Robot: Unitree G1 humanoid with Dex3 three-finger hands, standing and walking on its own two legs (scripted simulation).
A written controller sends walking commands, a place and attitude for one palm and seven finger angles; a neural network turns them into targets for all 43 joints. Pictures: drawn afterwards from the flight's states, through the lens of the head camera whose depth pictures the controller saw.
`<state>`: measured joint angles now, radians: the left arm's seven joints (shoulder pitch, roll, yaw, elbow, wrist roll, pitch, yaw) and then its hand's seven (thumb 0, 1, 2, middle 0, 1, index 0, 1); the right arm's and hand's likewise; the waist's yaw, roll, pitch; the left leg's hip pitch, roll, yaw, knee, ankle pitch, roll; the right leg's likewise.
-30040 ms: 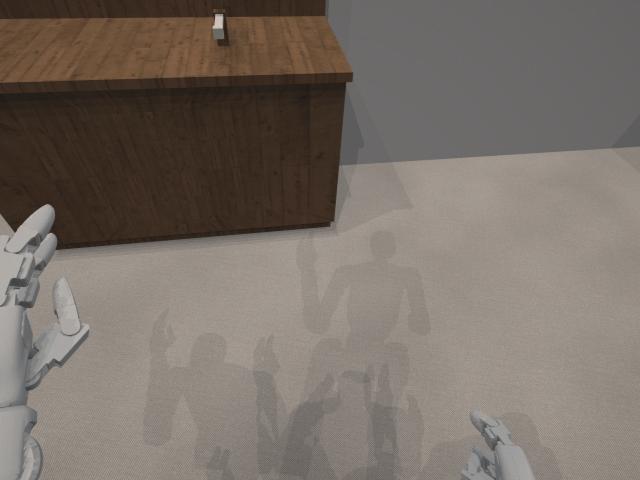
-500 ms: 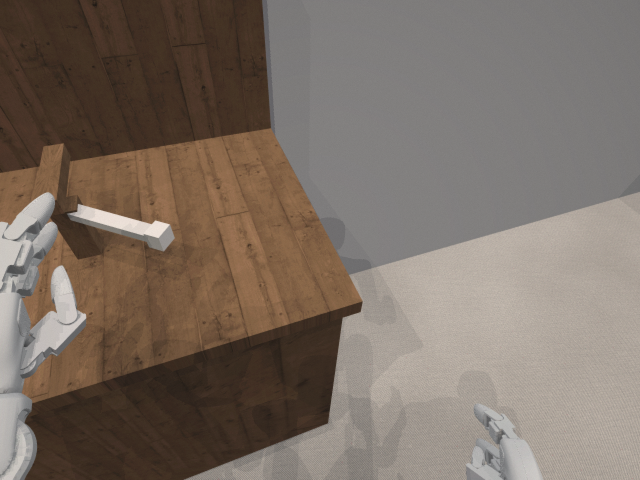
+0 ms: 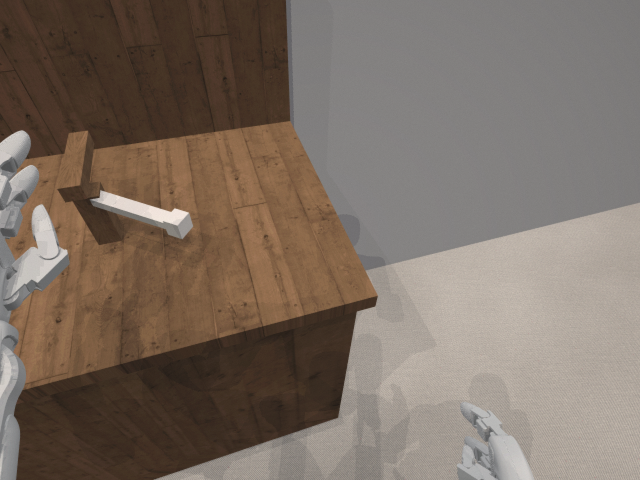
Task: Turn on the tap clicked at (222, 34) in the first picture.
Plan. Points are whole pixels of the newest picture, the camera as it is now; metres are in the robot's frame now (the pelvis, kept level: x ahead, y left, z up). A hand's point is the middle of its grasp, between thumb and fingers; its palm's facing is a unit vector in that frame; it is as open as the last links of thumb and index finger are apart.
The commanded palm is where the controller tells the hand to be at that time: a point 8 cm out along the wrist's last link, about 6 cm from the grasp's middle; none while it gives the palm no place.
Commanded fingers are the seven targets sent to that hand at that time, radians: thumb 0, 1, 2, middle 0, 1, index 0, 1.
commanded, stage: turn the palm inward beside the body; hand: left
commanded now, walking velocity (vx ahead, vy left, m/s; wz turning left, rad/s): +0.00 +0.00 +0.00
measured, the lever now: (178, 223) +0.42 +0.26 +0.08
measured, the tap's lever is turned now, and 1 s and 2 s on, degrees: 51 51 51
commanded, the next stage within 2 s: none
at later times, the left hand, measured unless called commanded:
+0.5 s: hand (135, 335) +0.21 +0.21 +0.14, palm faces +0.45 -0.83 -0.33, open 7.5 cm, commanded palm +0.15 +0.25 +0.16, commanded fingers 0.00 0.90 0.90 -0.20 -0.30 -0.20 -0.30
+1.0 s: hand (140, 352) +0.19 +0.20 +0.14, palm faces +0.49 -0.84 -0.22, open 7.5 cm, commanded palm +0.14 +0.24 +0.15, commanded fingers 0.00 0.90 0.90 -0.20 -0.30 -0.20 -0.30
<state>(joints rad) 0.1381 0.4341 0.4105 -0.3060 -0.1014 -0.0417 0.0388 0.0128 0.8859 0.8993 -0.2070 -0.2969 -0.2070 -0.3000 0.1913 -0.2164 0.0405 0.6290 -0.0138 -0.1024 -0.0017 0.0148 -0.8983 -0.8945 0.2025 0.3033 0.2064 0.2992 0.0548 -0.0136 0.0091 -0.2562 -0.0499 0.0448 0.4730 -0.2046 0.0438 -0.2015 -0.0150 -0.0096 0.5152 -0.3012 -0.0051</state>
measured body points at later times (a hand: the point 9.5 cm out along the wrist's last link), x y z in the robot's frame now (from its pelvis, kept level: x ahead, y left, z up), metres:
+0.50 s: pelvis -0.01 -0.06 -0.01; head -0.03 -0.09 +0.43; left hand +0.18 +0.25 +0.16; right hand +0.20 -0.26 -0.10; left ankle +0.03 +0.08 -0.74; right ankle -0.02 -0.12 -0.74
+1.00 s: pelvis +0.01 -0.05 -0.02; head -0.01 -0.07 +0.43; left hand +0.16 +0.24 +0.15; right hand +0.21 -0.27 -0.09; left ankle +0.03 +0.08 -0.74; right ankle -0.02 -0.12 -0.74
